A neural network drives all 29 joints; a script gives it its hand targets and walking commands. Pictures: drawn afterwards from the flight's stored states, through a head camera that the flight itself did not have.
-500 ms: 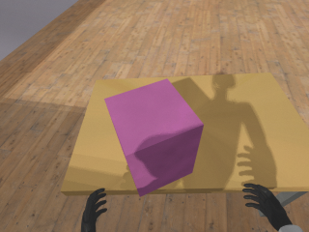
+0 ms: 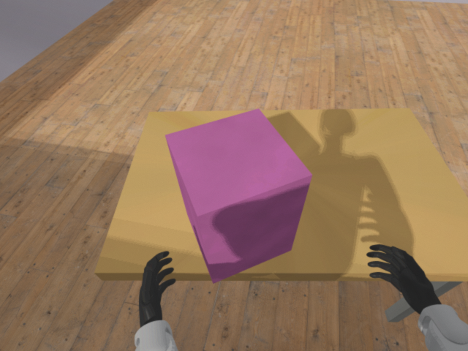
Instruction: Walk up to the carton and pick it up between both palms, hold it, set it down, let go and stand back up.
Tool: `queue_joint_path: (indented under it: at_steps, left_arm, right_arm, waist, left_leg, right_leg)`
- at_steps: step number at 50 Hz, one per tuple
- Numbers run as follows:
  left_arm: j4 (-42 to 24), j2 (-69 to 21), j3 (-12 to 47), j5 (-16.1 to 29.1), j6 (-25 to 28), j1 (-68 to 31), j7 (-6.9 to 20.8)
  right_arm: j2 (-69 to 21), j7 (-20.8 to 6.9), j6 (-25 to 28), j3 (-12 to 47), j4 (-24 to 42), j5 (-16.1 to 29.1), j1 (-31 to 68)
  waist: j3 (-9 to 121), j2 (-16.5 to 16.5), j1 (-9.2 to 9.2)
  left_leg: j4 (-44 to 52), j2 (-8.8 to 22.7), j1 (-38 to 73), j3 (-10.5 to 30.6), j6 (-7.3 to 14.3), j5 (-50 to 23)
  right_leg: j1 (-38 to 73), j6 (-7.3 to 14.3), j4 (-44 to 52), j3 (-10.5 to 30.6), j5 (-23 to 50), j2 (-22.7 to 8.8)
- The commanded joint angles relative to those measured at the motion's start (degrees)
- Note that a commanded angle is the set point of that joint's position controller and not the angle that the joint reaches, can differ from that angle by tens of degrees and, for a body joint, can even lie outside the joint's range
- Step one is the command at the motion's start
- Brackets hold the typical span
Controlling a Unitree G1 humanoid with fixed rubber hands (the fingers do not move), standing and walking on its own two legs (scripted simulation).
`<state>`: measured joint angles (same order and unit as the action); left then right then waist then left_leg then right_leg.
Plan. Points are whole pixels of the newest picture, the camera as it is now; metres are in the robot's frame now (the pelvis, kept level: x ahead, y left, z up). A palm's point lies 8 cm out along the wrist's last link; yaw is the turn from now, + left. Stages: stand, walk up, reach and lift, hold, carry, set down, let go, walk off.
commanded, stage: reach and lift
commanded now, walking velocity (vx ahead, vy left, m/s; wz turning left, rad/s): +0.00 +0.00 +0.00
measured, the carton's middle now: (235, 199) +0.45 +0.06 -0.05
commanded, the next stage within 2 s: none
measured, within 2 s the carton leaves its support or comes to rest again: neither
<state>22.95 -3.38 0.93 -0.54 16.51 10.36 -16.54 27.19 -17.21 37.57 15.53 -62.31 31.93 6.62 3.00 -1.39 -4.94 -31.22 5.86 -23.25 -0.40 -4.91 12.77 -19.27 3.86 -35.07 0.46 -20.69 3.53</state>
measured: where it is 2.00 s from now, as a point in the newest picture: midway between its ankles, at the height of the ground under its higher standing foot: outside the picture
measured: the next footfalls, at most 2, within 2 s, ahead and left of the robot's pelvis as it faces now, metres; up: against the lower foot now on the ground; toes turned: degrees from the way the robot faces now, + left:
none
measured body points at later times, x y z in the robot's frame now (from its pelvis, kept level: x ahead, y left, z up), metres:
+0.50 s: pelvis -0.01 +0.01 +0.01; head +0.04 +0.00 +0.46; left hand +0.26 +0.20 +0.02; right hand +0.34 -0.22 +0.01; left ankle +0.03 +0.18 -0.73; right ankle -0.03 -0.08 -0.73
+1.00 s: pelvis -0.01 +0.01 +0.01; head +0.05 +0.00 +0.46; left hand +0.30 +0.22 +0.06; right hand +0.40 -0.19 +0.06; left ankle +0.03 +0.18 -0.73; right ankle -0.03 -0.08 -0.73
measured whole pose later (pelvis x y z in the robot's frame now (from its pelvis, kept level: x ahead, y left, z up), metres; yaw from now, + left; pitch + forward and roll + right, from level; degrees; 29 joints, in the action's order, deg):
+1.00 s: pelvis -0.01 +0.01 +0.01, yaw -1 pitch +9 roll -1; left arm 11.8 -3.4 -6.9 -0.1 -8.3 -11.2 -16.0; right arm 29.7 -12.3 14.1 14.0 -52.8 27.5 32.2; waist 1.9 1.1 -8.5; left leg -20.6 7.1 -23.4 -1.5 -4.5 5.6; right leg -19.0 3.3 -22.2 1.7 -11.7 4.8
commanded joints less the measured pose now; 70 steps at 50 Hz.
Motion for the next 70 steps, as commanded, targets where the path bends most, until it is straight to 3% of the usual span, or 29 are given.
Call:
queue_joint_path:
  at_steps: [1, 9, 13, 17, 18, 19, 22, 31, 41, 53, 54, 62, 70]
  left_arm:
    - [-12.63, -0.66, 0.47, 0.06, -4.78, -13.35, -1.06]
    - [-16.20, -2.04, -2.49, -2.71, -10.36, -14.25, -0.28]
    - [-17.47, -2.14, -2.83, -3.01, -10.93, -15.90, -0.12]
    - [-18.64, -1.71, -2.93, -2.19, -11.29, -19.49, -0.04]
    - [-21.72, -0.48, -5.91, -2.50, -10.91, -22.36, -1.32]
    - [-20.34, -1.36, -3.89, -1.95, -11.29, -21.54, -1.73]
    - [-19.98, -0.80, -3.87, -0.78, -12.34, -23.08, -1.63]
    - [-18.36, -0.27, -5.70, -0.09, -17.03, -26.27, 0.60]
    - [-23.43, 1.22, -7.04, -0.59, -20.23, -32.94, 0.45]
    - [-22.85, 2.86, -8.10, 0.79, -28.15, -42.33, 0.80]
    - [-19.69, 1.33, -6.50, 1.79, -29.78, -40.49, 1.40]
    - [-24.66, 4.27, -9.15, 1.92, -34.39, -50.14, 0.79]
    - [-23.70, 4.94, -9.90, 2.35, -38.46, -57.21, 0.48]
  right_arm:
    - [12.77, 0.07, -2.70, -2.85, 6.87, 0.52, 15.58]
    - [12.52, 2.21, -5.62, -2.46, 9.17, -0.05, 17.43]
    - [12.39, 3.19, -5.91, -3.12, 10.84, -1.15, 19.87]
    - [12.18, 3.94, -6.77, -3.90, 13.40, -1.99, 23.61]
    - [15.27, 3.26, -7.59, -5.81, 14.26, -1.42, 28.13]
    - [14.66, 3.05, -8.22, -5.31, 13.14, -1.48, 27.83]
    - [14.30, 3.24, -10.10, -5.47, 14.86, -2.04, 30.08]
    - [14.26, 3.30, -15.31, -4.15, 12.31, -2.79, 33.84]
    - [14.56, 4.49, -18.19, -5.45, 17.28, -3.23, 42.22]
    - [15.25, 5.53, -27.19, -7.73, 17.27, -5.56, 51.73]
    - [14.07, 5.69, -28.10, -6.71, 15.52, -5.92, 49.79]
    - [14.45, 6.20, -32.20, -9.05, 18.29, -7.25, 58.40]
    - [14.29, 6.88, -36.46, -9.82, 17.78, -8.10, 65.80]
  waist:
    - [9.72, -6.54, -0.65]
    - [14.94, -4.81, -0.85]
    - [16.63, -4.79, -0.76]
    - [18.26, -4.99, -0.76]
    - [20.26, -2.84, -2.82]
    - [19.26, -3.93, -1.92]
    - [20.36, -5.13, -2.14]
    - [20.87, -6.05, -1.93]
    - [24.89, -4.64, -3.05]
    - [28.83, -4.77, -3.89]
    - [26.02, -6.07, -2.82]
    - [31.04, -4.36, -4.76]
    - [35.42, -3.74, -5.77]
  left_leg:
    - [1.85, -5.43, 11.17, -3.01, 4.82, -4.87]
    - [2.96, -6.12, 14.74, -2.92, 4.53, -14.67]
    - [3.85, -6.04, 16.28, -2.83, 4.67, -16.30]
    - [4.79, -5.82, 16.83, -3.00, 5.05, -15.72]
    - [4.52, -6.07, 15.77, -3.38, 4.26, -16.54]
    - [4.54, -5.62, 15.91, -3.36, 4.22, -15.60]
    - [5.02, -5.34, 16.32, -3.56, 4.62, -14.64]
    - [7.18, -5.25, 17.08, -2.61, 4.89, -16.96]
    - [7.88, -5.42, 16.63, -2.54, 4.78, -19.68]
    - [8.80, -4.80, 18.34, -2.58, 5.05, -18.84]
    - [9.87, -4.81, 18.39, -2.31, 5.48, -18.98]
    - [10.19, -5.25, 17.78, -2.51, 4.78, -21.33]
    - [9.49, -5.31, 17.13, -2.57, 4.33, -21.04]
  right_leg:
    - [-4.79, -0.08, 10.98, 4.24, 10.99, -0.63]
    - [2.89, -0.57, 10.08, 3.55, 30.31, 0.51]
    - [3.86, -0.69, 10.64, 3.08, 33.25, 0.81]
    - [3.88, -0.80, 11.33, 3.01, 32.23, 0.77]
    - [4.62, 0.34, 11.34, 3.29, 29.83, 0.78]
    - [4.26, 0.72, 11.83, 3.15, 27.76, 1.06]
    - [3.68, 1.33, 13.40, 3.55, 25.87, 0.95]
    - [6.00, -0.30, 13.90, 3.73, 33.05, 0.56]
    - [9.21, -1.42, 13.30, 3.19, 37.30, 0.63]
    - [6.64, -0.16, 15.92, 2.20, 30.67, 1.49]
    - [6.84, -1.16, 16.28, 1.71, 31.90, 1.61]
    - [8.59, -2.31, 15.49, 1.11, 34.30, 1.66]
    - [7.54, -3.02, 15.09, 0.53, 33.39, 1.62]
